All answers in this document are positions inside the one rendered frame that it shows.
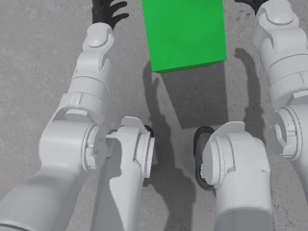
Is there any robot left forearm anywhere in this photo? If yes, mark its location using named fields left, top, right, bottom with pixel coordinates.
left=38, top=22, right=120, bottom=158

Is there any robot right hand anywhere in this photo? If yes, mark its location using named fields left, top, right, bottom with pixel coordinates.
left=234, top=0, right=269, bottom=15

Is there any robot right forearm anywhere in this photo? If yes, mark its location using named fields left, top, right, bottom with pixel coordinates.
left=251, top=0, right=308, bottom=110

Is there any robot left hand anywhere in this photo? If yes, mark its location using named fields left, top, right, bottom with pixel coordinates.
left=91, top=0, right=129, bottom=30

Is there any robot right foot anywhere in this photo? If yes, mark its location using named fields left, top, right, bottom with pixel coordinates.
left=193, top=126, right=215, bottom=189

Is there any carton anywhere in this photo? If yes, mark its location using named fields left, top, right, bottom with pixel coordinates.
left=141, top=0, right=227, bottom=74

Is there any left robot shin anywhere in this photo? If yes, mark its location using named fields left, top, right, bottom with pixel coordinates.
left=106, top=116, right=147, bottom=158

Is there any robot right upper arm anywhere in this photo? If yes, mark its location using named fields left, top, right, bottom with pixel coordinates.
left=268, top=103, right=308, bottom=205

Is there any robot left upper arm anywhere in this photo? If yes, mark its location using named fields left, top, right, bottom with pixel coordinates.
left=0, top=119, right=108, bottom=231

